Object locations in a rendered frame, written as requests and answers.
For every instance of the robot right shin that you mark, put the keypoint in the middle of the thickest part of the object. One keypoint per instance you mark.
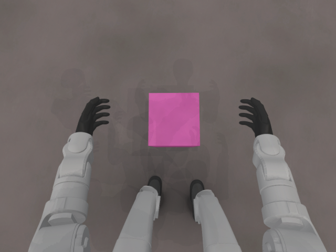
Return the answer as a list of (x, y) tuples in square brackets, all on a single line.
[(205, 192)]

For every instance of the robot right upper arm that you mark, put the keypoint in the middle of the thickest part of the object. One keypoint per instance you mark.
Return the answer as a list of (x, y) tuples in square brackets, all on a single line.
[(287, 240)]

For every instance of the carton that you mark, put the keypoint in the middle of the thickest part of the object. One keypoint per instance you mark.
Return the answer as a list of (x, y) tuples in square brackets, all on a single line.
[(174, 120)]

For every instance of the robot left forearm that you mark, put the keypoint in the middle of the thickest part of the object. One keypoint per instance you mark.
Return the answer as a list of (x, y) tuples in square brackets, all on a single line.
[(68, 202)]

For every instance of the robot left upper arm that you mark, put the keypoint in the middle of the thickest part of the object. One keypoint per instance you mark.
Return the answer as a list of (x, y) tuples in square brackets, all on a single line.
[(62, 238)]

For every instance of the right robot hand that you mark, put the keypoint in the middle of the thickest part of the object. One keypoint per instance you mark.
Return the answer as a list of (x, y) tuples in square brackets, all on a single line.
[(261, 123)]

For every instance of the left robot hand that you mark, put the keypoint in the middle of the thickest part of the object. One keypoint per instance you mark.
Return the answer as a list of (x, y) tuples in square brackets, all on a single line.
[(87, 122)]

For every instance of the robot right thigh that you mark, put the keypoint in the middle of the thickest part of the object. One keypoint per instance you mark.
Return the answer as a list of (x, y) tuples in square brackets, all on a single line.
[(216, 230)]

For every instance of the robot right forearm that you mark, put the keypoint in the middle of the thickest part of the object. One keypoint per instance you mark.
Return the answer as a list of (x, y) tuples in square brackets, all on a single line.
[(281, 204)]

